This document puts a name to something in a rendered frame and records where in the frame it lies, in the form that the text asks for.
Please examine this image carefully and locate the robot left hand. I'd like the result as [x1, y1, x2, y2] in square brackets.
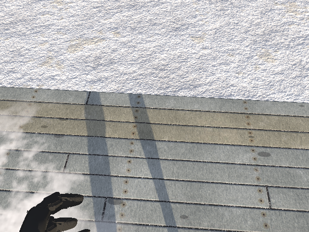
[19, 191, 91, 232]

